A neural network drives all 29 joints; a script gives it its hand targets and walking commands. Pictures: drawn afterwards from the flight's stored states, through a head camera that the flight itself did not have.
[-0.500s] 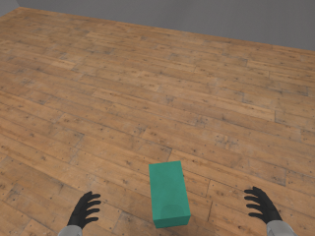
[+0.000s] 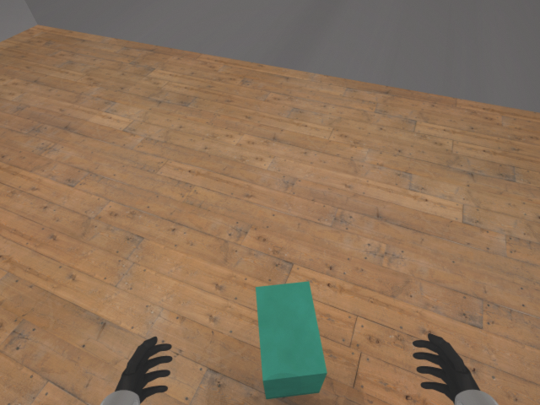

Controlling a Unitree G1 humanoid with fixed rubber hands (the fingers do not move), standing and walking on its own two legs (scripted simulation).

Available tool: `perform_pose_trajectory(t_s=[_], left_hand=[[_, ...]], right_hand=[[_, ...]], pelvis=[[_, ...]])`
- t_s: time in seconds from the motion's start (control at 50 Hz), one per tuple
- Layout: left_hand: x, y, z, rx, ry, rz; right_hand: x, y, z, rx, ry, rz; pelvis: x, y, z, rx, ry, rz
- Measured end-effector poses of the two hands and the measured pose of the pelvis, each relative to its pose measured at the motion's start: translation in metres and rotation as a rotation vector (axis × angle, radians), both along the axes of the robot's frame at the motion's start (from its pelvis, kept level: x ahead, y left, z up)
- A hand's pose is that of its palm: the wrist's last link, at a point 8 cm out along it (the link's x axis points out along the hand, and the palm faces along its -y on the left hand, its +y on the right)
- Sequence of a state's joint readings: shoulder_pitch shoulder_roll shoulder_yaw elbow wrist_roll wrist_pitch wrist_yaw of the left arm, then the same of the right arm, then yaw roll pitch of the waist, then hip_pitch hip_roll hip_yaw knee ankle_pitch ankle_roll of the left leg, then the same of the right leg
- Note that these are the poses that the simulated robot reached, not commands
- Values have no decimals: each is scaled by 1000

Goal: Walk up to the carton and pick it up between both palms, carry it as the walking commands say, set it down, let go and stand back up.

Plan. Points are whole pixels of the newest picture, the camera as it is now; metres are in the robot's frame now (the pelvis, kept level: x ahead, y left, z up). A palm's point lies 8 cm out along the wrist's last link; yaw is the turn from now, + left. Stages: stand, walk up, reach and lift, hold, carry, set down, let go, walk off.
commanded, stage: stand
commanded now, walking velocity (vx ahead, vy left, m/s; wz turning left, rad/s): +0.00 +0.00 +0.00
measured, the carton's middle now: (287, 340) +0.41 +0.01 -0.64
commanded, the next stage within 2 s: none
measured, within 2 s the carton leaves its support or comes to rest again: neither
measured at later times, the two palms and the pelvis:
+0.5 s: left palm (129, 360) +0.19 +0.27 -0.07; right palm (484, 376) +0.19 -0.28 -0.09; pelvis +0.06 +0.00 +0.00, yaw +0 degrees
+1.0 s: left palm (118, 399) +0.14 +0.27 -0.09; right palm out of the picture +0.14 -0.29 -0.09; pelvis +0.03 +0.00 +0.00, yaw +0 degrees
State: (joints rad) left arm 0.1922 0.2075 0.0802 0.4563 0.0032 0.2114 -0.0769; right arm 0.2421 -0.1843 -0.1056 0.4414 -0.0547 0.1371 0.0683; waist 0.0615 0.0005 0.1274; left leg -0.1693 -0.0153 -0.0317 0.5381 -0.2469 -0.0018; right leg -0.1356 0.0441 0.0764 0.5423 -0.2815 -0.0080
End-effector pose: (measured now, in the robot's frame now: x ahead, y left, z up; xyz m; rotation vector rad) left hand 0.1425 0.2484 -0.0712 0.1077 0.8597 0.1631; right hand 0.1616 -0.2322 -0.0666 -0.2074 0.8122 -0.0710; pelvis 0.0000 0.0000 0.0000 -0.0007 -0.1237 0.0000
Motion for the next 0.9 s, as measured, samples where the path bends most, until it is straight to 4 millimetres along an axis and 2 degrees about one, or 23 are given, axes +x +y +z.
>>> perform_pose_trajectory(t_s=[0.16,0.26,0.36,0.56,0.9], left_hand=[[26,14,6,71,-73,20],[46,16,9,97,-96,17],[52,17,4,106,-74,28],[40,19,-4,108,-40,49],[4,22,-9,99,-31,58]], right_hand=[[1,-38,-13,-99,73,-40],[10,-48,-18,-121,101,-46],[20,-51,-21,-127,115,-51],[23,-51,-19,-130,97,-57],[-12,-52,-19,-137,101,-66]], pelvis=[[31,0,0,0,69,0],[49,-2,0,2,94,0],[59,-3,0,4,108,0],[57,-2,0,3,105,0],[28,0,0,0,66,0]])
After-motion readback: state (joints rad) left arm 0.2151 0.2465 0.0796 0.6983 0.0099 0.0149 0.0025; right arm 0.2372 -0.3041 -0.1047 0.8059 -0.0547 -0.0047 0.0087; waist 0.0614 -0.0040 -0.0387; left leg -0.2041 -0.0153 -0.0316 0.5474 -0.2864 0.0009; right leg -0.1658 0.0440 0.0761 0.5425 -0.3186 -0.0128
